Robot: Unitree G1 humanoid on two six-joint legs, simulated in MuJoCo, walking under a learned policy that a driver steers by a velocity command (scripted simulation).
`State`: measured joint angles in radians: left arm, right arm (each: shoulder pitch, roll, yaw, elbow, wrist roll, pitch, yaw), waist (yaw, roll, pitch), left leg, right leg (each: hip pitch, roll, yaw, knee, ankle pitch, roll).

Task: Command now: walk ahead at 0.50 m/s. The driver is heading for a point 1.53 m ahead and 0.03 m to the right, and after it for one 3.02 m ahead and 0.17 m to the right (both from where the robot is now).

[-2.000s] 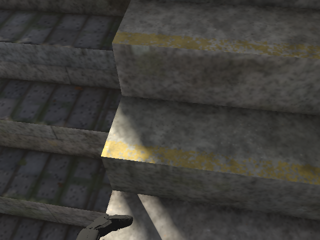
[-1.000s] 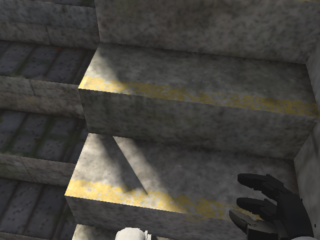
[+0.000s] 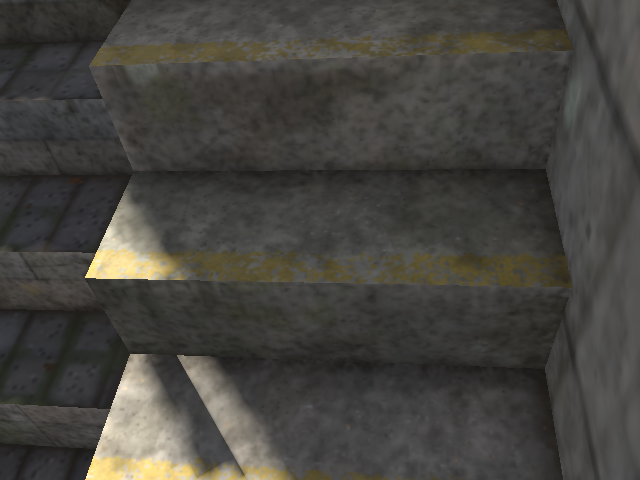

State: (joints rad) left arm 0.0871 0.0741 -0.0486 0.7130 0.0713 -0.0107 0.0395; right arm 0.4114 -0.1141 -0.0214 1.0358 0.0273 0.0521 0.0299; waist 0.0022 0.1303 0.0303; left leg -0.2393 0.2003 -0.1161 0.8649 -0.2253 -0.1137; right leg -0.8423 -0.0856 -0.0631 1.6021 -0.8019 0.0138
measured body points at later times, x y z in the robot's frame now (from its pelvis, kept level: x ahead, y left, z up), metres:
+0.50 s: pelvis +0.07 +0.12 +0.08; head +0.07 +0.13 +0.53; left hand +0.33 +0.34 +0.05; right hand +0.13 -0.14 -0.05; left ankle +0.02 +0.24 -0.69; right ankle +0.06 -0.13 -0.51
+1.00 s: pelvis +0.13 +0.18 +0.10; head +0.10 +0.20 +0.55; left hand +0.14 +0.45 -0.05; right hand +0.29 -0.04 +0.01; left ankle +0.02 +0.26 -0.49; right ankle +0.17 +0.06 -0.55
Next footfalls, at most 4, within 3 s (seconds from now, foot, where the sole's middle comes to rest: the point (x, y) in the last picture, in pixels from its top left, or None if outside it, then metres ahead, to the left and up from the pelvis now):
0.50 left None -0.01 0.25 -0.80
0.82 right None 0.21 0.05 -0.59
1.16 left None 0.01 0.30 -0.73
1.44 left None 0.00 0.38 -0.79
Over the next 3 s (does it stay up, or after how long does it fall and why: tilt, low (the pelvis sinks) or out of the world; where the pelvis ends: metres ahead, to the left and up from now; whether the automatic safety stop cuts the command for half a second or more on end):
falls after 2.88 s (out of the world)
